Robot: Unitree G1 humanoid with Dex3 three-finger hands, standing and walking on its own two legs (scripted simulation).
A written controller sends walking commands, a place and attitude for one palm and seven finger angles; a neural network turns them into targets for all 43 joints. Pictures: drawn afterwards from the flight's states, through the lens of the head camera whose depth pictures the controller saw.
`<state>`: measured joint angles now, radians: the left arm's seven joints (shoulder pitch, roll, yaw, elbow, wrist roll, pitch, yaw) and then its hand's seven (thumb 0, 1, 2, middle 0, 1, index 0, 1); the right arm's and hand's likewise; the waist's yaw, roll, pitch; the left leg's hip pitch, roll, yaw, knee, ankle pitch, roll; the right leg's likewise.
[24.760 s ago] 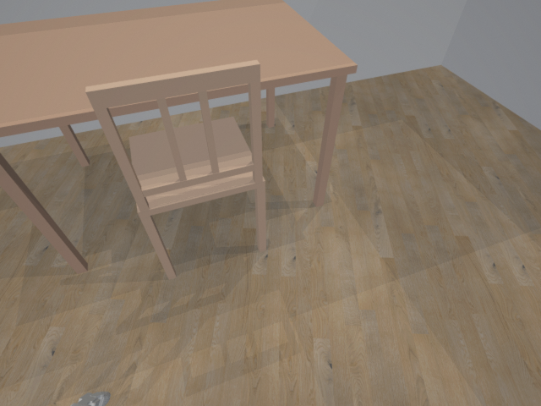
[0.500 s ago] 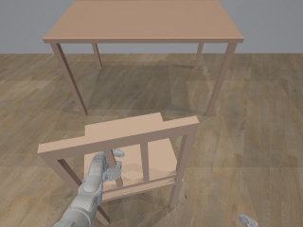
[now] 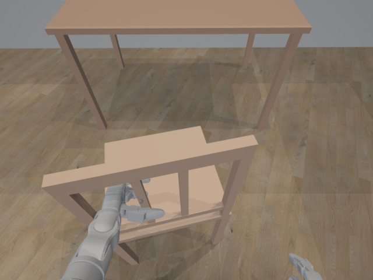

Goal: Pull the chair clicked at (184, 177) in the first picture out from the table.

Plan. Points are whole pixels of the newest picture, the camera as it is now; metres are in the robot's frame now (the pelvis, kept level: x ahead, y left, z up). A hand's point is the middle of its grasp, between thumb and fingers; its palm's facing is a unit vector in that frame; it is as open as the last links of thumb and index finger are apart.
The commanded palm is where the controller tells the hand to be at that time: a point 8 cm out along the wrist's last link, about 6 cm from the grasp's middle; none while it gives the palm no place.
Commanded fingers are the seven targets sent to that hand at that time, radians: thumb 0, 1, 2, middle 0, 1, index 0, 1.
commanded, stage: open the thumb and straighten the fingers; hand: left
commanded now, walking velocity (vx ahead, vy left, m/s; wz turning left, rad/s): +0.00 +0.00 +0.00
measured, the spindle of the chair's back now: (144, 202) +0.32 +0.11 -0.09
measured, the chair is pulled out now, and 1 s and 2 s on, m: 0.65 0.65 0.65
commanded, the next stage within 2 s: draw the fingers out of the gap in 0.40 s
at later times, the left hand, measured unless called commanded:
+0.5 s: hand (135, 203) +0.30 +0.13 -0.04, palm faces -0.06 -0.99 -0.14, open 17.3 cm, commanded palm +0.28 +0.19 -0.03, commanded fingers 0.00 -0.55 0.20 0.00 0.00 0.00 0.00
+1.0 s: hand (129, 240) +0.22 +0.13 -0.04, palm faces -0.04 -0.99 -0.15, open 17.5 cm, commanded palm +0.20 +0.18 -0.03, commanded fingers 0.00 -0.55 0.20 0.00 0.00 0.00 0.00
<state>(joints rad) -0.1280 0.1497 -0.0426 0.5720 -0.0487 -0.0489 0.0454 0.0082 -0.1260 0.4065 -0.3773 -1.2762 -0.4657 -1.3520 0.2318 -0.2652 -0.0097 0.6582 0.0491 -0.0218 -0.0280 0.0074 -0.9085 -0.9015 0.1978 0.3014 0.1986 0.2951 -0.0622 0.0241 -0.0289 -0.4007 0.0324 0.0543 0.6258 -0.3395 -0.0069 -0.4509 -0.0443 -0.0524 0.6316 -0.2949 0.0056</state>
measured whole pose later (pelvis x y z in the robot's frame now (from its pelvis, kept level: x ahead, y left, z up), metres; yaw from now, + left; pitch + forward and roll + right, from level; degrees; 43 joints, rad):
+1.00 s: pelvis +0.01 -0.01 -0.02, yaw +3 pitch +8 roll +0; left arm 0.33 0.19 -0.08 0.04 -0.06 0.08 0.00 -0.02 -0.54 0.20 0.00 0.00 0.00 0.00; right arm 0.24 -0.26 0.02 0.52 0.04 -0.10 -0.08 0.01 -0.91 -0.90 0.20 0.30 0.20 0.30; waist -0.04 0.05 -0.09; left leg -0.53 0.03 0.00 0.83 -0.44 -0.02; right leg -0.56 -0.06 -0.10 0.83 -0.42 -0.01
